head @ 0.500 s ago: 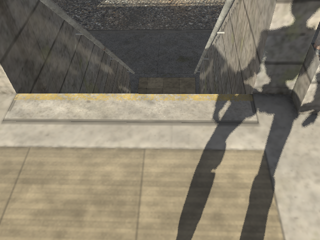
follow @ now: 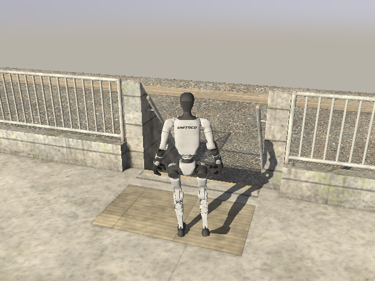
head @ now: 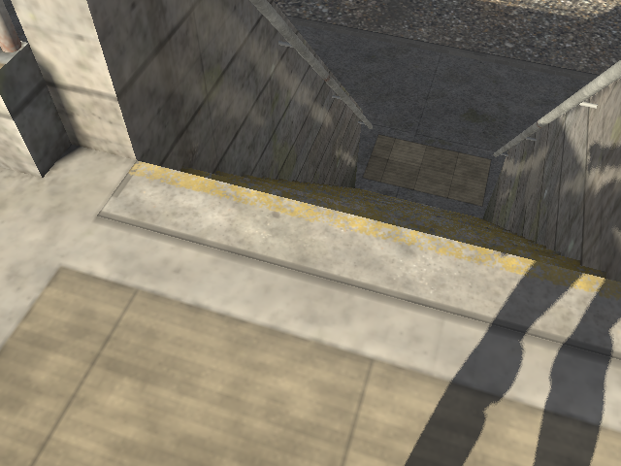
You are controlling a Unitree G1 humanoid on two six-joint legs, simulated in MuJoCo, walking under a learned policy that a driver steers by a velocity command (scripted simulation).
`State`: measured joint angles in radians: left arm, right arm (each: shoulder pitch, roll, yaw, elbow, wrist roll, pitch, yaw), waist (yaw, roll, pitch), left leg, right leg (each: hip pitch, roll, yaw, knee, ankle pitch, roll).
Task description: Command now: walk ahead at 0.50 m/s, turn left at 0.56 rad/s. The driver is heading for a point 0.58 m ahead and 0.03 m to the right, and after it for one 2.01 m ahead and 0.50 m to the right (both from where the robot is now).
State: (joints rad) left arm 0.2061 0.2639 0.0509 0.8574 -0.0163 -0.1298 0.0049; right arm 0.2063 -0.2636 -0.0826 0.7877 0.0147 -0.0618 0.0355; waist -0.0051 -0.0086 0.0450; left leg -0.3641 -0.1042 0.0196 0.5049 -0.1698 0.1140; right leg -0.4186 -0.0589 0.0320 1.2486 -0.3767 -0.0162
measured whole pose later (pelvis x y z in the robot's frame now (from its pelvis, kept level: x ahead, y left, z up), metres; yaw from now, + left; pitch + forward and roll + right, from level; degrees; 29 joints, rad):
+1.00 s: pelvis +0.30 -0.03 -0.01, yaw +10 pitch +1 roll +1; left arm 0.21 0.28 0.07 0.77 0.00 0.01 -0.02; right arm 0.21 -0.25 -0.07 0.70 0.00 0.01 -0.06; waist 0.02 0.00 0.02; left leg -0.30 0.05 0.05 0.67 -0.38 -0.03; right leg -0.41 0.02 -0.01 0.70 -0.30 -0.04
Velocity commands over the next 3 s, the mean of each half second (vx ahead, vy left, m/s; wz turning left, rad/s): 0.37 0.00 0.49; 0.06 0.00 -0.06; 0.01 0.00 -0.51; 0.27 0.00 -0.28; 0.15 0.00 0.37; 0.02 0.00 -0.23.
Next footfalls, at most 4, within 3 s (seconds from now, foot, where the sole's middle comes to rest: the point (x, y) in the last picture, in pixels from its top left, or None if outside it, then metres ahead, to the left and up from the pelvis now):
0.34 right None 0.39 -0.11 -0.77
0.70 left None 0.30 0.12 -0.77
1.40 left None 0.34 0.12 -0.77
1.84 right None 0.30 -0.15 -0.77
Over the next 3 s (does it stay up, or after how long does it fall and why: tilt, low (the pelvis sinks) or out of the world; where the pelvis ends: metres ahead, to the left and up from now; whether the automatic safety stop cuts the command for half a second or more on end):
stays up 0.53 -0.13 -0.01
